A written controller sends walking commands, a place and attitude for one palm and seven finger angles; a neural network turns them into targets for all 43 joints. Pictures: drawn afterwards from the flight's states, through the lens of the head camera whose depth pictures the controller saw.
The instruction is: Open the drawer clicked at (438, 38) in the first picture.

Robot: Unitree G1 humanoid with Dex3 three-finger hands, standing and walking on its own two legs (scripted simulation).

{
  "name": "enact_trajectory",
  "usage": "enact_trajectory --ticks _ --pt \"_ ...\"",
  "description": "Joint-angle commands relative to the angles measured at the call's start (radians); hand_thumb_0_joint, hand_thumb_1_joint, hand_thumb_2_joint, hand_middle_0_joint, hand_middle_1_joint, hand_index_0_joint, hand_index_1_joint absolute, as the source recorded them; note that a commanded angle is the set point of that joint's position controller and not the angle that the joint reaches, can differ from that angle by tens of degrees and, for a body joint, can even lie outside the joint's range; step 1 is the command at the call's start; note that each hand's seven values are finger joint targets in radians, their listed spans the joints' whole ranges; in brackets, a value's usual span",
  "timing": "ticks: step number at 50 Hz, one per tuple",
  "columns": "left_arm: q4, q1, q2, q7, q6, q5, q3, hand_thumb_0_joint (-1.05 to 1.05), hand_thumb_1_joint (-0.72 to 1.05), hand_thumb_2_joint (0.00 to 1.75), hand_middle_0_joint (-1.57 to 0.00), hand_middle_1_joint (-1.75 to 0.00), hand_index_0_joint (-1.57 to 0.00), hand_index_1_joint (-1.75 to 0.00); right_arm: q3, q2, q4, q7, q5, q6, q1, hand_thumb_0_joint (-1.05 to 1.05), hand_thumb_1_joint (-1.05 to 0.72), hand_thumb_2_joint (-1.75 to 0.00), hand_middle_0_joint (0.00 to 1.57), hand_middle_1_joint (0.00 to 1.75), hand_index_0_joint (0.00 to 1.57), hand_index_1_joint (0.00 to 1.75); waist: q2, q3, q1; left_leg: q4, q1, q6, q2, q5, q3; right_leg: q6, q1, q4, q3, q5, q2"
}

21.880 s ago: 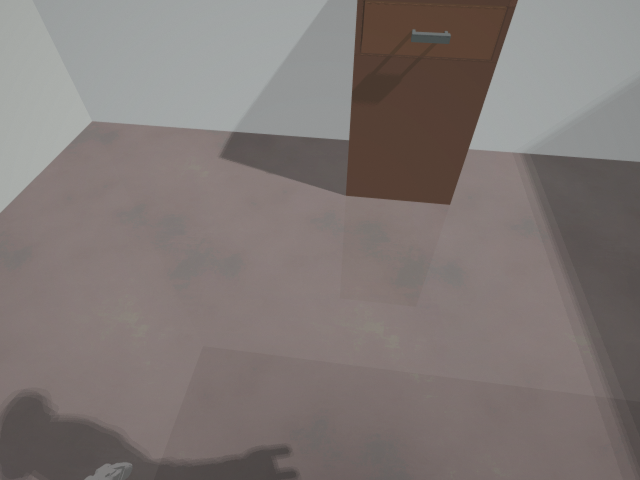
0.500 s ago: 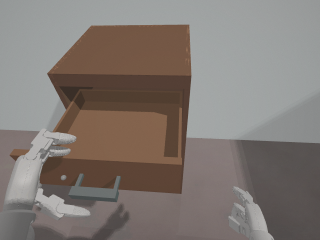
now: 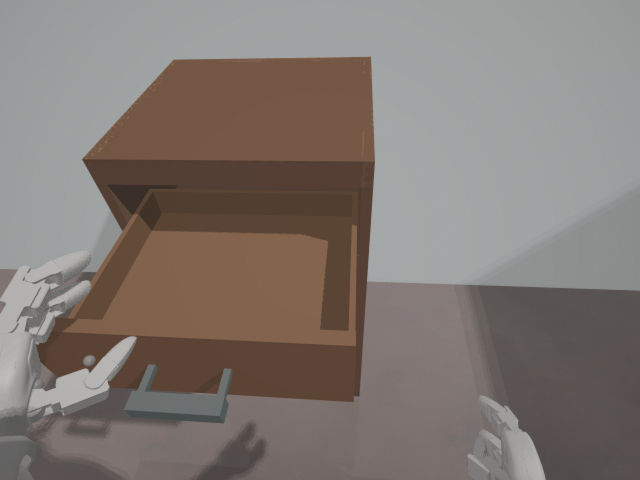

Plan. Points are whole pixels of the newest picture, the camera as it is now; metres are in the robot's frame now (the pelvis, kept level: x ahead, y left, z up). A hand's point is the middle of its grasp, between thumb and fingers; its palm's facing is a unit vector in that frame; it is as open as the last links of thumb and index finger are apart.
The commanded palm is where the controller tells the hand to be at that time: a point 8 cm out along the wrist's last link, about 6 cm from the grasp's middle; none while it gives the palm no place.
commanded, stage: draw the hand back to the body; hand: left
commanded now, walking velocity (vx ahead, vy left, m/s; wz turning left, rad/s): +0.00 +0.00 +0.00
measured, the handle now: (183, 390) +0.23 +0.21 -0.01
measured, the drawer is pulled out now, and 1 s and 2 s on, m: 0.30 0.30 0.30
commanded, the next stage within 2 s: step back with the hand held close in 0.36 s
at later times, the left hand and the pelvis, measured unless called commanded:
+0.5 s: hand (84, 364) +0.17 +0.23 +0.16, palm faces +0.40 -0.82 -0.41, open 7.5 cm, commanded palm +0.12 +0.27 +0.18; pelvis +0.00 -0.01 +0.00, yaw +1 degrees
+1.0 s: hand (21, 425) +0.12 +0.25 +0.17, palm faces +0.33 -0.79 -0.52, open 7.4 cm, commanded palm +0.06 +0.29 +0.18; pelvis -0.07 +0.01 +0.00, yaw +1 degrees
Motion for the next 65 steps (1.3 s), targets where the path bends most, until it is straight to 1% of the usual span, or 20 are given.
enact_trajectory --ticks 1,8,23,24,25,28,31,34,36,41,46,48,52,56,57,60,61,63,64,65 --pt "-0.199 -0.074 0.179 0.020 -0.056 -0.003 0.144 0.00 0.65 0.80 -0.22 -0.46 -0.22 -0.46 -0.036 -0.083 -0.171 -0.012 0.000 -0.054 -0.147 0.00 -0.90 -0.90 0.20 0.30 0.20 0.30 -0.018 -0.067 0.004 -0.055 0.154 0.015 0.046 0.251 0.052 0.004 -0.120 -0.102 -0.070 0.350 -0.043" --pt "-0.194 -0.075 0.153 0.016 -0.050 -0.006 0.117 0.00 0.90 0.90 -0.20 -0.30 -0.20 -0.30 -0.032 -0.081 -0.180 -0.009 0.001 -0.049 -0.145 0.00 -0.90 -0.90 0.20 0.30 0.20 0.30 -0.034 -0.068 0.001 -0.054 0.159 0.017 0.045 0.258 0.051 0.007 -0.115 -0.098 -0.072 0.364 -0.048" --pt "-0.186 -0.074 0.154 0.015 -0.050 -0.005 0.121 0.00 0.90 0.90 -0.20 -0.30 -0.20 -0.30 -0.032 -0.077 -0.181 -0.006 0.000 -0.043 -0.146 0.00 -0.90 -0.90 0.20 0.30 0.20 0.30 -0.025 -0.061 0.002 -0.060 0.165 0.016 0.043 0.256 0.049 0.006 -0.116 -0.106 -0.076 0.356 -0.047" --pt "-0.295 -0.259 0.340 0.024 -0.103 0.003 0.309 0.00 0.90 0.90 -0.20 -0.30 -0.20 -0.30 -0.038 -0.112 -0.204 0.001 -0.002 -0.030 -0.090 0.00 -0.90 -0.90 0.20 0.30 0.20 0.30 -0.058 0.025 -0.023 -0.025 0.099 0.046 0.055 0.241 0.019 0.008 -0.174 -0.183 0.035 0.456 -0.090" --pt "-0.160 -0.169 0.262 0.010 -0.114 0.010 0.259 0.00 0.90 0.90 -0.20 -0.30 -0.20 -0.30 -0.038 -0.097 -0.165 0.004 -0.007 -0.018 -0.096 0.00 -0.90 -0.90 0.20 0.30 0.20 0.30 -0.132 0.025 -0.038 0.003 0.096 0.048 0.048 0.246 0.012 0.006 -0.160 -0.188 0.037 0.518 -0.107" --pt "-0.107 -0.035 0.149 -0.016 -0.123 0.020 0.162 0.00 0.90 0.90 -0.20 -0.30 -0.20 -0.30 -0.052 -0.109 -0.184 0.015 -0.005 0.008 -0.108 0.00 -0.90 -0.90 0.20 0.30 0.20 0.30 -0.084 -0.038 -0.044 0.001 0.117 0.049 0.056 0.372 0.018 0.015 -0.114 -0.149 0.021 0.606 -0.111" --pt "-0.165 0.024 0.160 -0.016 -0.128 0.021 0.169 0.00 0.90 0.90 -0.20 -0.30 -0.20 -0.30 -0.065 -0.117 -0.204 0.021 -0.002 0.032 -0.127 0.00 -0.90 -0.90 0.20 0.30 0.20 0.30 -0.037 -0.101 -0.036 -0.037 0.127 0.050 0.080 0.476 0.009 0.024 -0.087 -0.117 -0.010 0.545 -0.092" --pt "-0.230 0.062 0.199 -0.003 -0.132 0.021 0.204 0.00 0.90 0.90 -0.20 -0.30 -0.20 -0.30 -0.070 -0.108 -0.226 0.015 0.001 0.053 -0.134 0.00 -0.90 -0.90 0.20 0.30 0.20 0.30 -0.053 -0.139 -0.035 -0.060 0.100 0.048 0.101 0.492 -0.007 0.025 -0.068 -0.088 -0.022 0.472 -0.082" --pt "-0.269 0.066 0.241 0.008 -0.138 0.019 0.240 0.00 0.90 0.90 -0.20 -0.30 -0.20 -0.30 -0.073 -0.112 -0.226 0.008 -0.001 0.058 -0.136 0.00 -0.90 -0.90 0.20 0.30 0.20 0.30 -0.017 -0.148 -0.033 -0.077 0.074 0.048 0.106 0.451 -0.017 0.023 -0.069 -0.081 -0.022 0.415 -0.076" --pt "-0.307 0.088 0.247 0.021 -0.153 0.011 0.254 0.00 0.90 0.90 -0.20 -0.30 -0.20 -0.30 -0.078 -0.113 -0.231 -0.001 -0.002 0.044 -0.125 0.00 -0.90 -0.90 0.20 0.30 0.20 0.30 0.020 -0.137 -0.036 -0.117 -0.025 0.050 0.125 0.292 -0.058 0.021 -0.065 -0.051 -0.026 0.289 -0.056" --pt "-0.290 0.094 0.228 0.026 -0.170 0.016 0.254 0.00 0.90 0.90 -0.20 -0.30 -0.20 -0.30 -0.078 -0.122 -0.223 -0.002 -0.004 0.007 -0.115 0.00 -0.90 -0.90 0.20 0.30 0.20 0.30 0.082 -0.101 -0.040 -0.200 -0.221 0.074 0.157 -0.013 -0.107 0.029 -0.004 0.029 -0.030 0.177 -0.023" --pt "-0.281 0.083 0.202 0.024 -0.176 0.019 0.235 0.00 0.90 0.90 -0.20 -0.30 -0.20 -0.30 -0.073 -0.118 -0.225 0.000 -0.001 -0.006 -0.108 0.00 -0.90 -0.90 0.20 0.30 0.20 0.30 0.043 -0.077 -0.045 -0.204 -0.296 0.079 0.155 -0.131 -0.116 0.030 0.008 0.036 -0.020 0.162 -0.023" --pt "-0.281 0.059 0.196 0.030 -0.192 0.021 0.219 0.00 0.90 0.90 -0.20 -0.30 -0.20 -0.30 -0.072 -0.116 -0.207 0.005 -0.006 -0.024 -0.091 0.00 -0.90 -0.90 0.20 0.30 0.20 0.30 -0.031 -0.049 -0.058 -0.095 -0.249 0.052 0.098 -0.193 -0.070 0.006 -0.139 -0.082 0.046 0.051 -0.069" --pt "-0.315 0.023 0.238 0.048 -0.198 0.016 0.238 0.00 0.90 0.90 -0.20 -0.30 -0.20 -0.30 -0.080 -0.117 -0.178 0.002 -0.012 -0.029 -0.088 0.00 -0.90 -0.90 0.20 0.30 0.20 0.30 -0.085 -0.054 -0.069 0.071 -0.053 0.013 0.051 -0.091 -0.017 -0.050 -0.358 -0.184 0.119 -0.011 -0.152" --pt "-0.304 0.027 0.207 0.051 -0.196 0.014 0.210 0.00 0.90 0.90 -0.20 -0.30 -0.20 -0.30 -0.071 -0.105 -0.175 0.003 -0.013 -0.026 -0.081 0.00 -0.90 -0.90 0.20 0.30 0.20 0.30 -0.096 -0.056 -0.074 0.067 -0.052 0.012 0.055 -0.078 -0.022 -0.052 -0.360 -0.168 0.100 -0.002 -0.158" --pt "-0.301 0.022 0.220 0.056 -0.195 0.016 0.230 0.00 0.90 0.90 -0.20 -0.30 -0.20 -0.30 -0.069 -0.104 -0.182 0.000 -0.012 -0.025 -0.102 0.00 -0.90 -0.90 0.20 0.30 0.20 0.30 -0.034 -0.044 -0.067 -0.043 -0.099 0.026 0.101 -0.091 -0.064 -0.018 -0.322 -0.107 0.051 -0.006 -0.101" --pt "-0.316 0.023 0.244 0.058 -0.196 0.018 0.252 0.00 0.90 0.90 -0.20 -0.30 -0.20 -0.30 -0.073 -0.114 -0.187 -0.003 -0.011 -0.029 -0.110 0.00 -0.90 -0.90 0.20 0.30 0.20 0.30 0.031 -0.046 -0.064 -0.128 -0.144 0.036 0.135 -0.131 -0.095 0.000 -0.271 -0.059 0.021 -0.022 -0.060" --pt "-0.315 0.023 0.212 0.053 -0.205 0.033 0.247 0.00 0.90 0.90 -0.20 -0.30 -0.20 -0.30 -0.065 -0.124 -0.206 -0.001 -0.011 -0.044 -0.104 0.00 -0.90 -0.90 0.20 0.30 0.20 0.30 0.187 -0.045 -0.058 -0.336 -0.402 0.092 0.250 -0.396 -0.229 0.033 -0.045 0.183 -0.042 -0.052 0.031" --pt "-0.302 0.015 0.206 0.050 -0.206 0.041 0.251 0.00 0.90 0.90 -0.20 -0.30 -0.20 -0.30 -0.067 -0.121 -0.205 0.001 -0.016 -0.050 -0.095 0.00 -0.90 -0.90 0.20 0.30 0.20 0.30 0.206 -0.037 -0.055 -0.377 -0.482 0.120 0.287 -0.449 -0.271 0.038 0.013 0.284 -0.041 -0.032 0.049" --pt "-0.313 0.009 0.201 0.046 -0.210 0.040 0.241 0.00 0.90 0.90 -0.20 -0.30 -0.20 -0.30 -0.069 -0.113 -0.199 0.007 -0.020 -0.057 -0.080 0.00 -0.90 -0.90 0.20 0.30 0.20 0.30 0.168 -0.044 -0.055 -0.354 -0.443 0.125 0.289 -0.371 -0.260 0.034 -0.022 0.311 -0.030 -0.036 0.042"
